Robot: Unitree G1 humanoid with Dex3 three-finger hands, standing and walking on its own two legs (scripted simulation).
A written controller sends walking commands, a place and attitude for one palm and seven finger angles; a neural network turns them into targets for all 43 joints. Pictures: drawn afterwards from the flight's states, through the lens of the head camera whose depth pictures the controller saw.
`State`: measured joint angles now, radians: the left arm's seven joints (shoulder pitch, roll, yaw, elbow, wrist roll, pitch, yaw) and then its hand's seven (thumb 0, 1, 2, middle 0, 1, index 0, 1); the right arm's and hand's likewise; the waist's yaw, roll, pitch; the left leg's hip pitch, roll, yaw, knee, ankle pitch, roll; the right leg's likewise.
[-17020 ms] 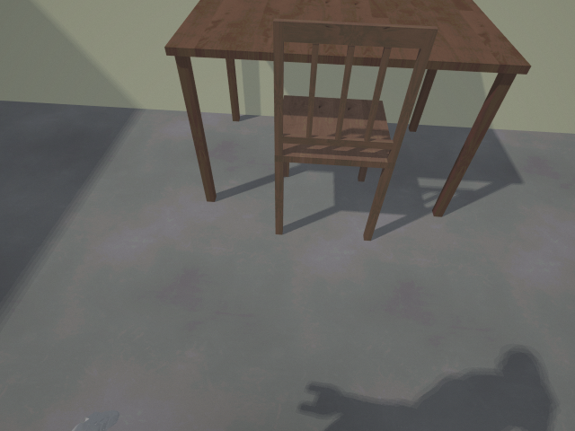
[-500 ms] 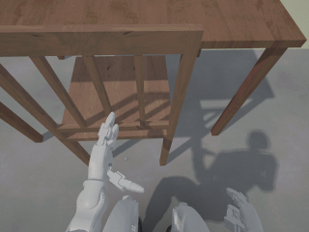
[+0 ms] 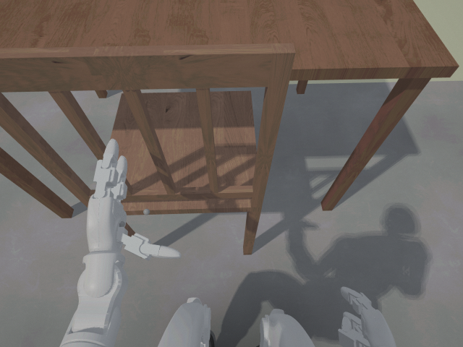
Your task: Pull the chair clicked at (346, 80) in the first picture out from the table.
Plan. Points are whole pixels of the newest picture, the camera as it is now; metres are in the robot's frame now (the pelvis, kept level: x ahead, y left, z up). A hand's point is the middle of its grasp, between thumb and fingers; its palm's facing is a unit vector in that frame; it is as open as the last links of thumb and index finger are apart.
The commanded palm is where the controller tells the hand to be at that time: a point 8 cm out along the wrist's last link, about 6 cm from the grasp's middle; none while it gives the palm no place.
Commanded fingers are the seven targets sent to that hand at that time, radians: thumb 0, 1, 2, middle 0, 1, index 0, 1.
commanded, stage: aim the fingers beside a spindle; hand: left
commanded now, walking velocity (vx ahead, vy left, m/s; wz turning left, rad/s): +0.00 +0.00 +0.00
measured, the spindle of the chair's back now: (156, 151) +0.45 +0.16 +0.04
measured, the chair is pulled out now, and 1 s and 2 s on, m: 0.00 0.00 0.00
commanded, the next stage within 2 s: push the fingers through the gap in 0.64 s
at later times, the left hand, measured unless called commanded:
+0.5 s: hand (177, 244) +0.29 +0.11 -0.01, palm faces -0.07 -0.99 +0.07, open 17.0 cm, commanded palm +0.28 +0.18 +0.03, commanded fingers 0.00 -0.50 0.30 -0.06 -0.08 -0.06 -0.08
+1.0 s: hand (154, 206) +0.34 +0.14 +0.04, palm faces +0.09 -1.00 -0.04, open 16.9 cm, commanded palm +0.31 +0.18 +0.01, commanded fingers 0.00 -0.50 0.30 -0.06 -0.08 -0.06 -0.08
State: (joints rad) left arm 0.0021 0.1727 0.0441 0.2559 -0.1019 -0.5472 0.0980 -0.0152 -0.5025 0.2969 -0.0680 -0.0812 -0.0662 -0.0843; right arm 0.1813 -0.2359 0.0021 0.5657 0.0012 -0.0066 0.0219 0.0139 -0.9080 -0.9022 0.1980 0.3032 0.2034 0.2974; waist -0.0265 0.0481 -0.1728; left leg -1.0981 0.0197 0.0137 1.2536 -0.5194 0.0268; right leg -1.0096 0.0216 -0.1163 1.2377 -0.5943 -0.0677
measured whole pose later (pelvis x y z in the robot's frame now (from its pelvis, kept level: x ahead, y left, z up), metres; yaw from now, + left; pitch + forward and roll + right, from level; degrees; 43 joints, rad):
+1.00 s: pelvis -0.01 +0.02 -0.01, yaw -1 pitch +23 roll -3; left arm -0.09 0.15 0.00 0.30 -0.05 -0.59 0.15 -0.02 -0.50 0.30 -0.07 -0.08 -0.07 -0.08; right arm 0.16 -0.23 0.00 0.58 -0.02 -0.02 0.03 0.01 -0.91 -0.90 0.20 0.30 0.20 0.30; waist -0.04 0.04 -0.17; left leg -1.18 0.02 0.02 1.32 -0.53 0.05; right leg -1.09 0.01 -0.11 1.29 -0.60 -0.05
